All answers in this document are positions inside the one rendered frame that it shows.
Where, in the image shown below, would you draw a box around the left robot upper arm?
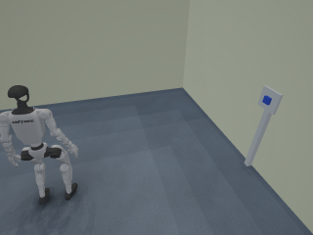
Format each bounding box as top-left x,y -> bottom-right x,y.
0,111 -> 13,143

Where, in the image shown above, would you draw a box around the right robot upper arm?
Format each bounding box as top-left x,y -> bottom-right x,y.
36,109 -> 60,138

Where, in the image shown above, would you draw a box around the button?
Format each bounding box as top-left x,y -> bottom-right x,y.
262,95 -> 272,106

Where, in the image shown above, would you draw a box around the robot left shin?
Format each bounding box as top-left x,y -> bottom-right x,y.
34,165 -> 46,198

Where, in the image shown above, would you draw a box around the robot left hand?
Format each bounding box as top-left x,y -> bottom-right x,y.
8,153 -> 21,167

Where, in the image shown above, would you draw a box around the robot right forearm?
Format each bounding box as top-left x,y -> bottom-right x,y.
57,129 -> 73,149

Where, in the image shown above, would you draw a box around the left robot thigh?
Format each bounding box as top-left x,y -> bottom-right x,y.
21,147 -> 46,173

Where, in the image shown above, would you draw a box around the robot right hand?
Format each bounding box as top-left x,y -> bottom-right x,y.
67,144 -> 78,159

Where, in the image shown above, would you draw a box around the robot left forearm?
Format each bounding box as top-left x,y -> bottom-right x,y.
0,137 -> 16,157

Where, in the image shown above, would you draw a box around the panel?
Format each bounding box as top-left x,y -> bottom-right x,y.
244,85 -> 284,166

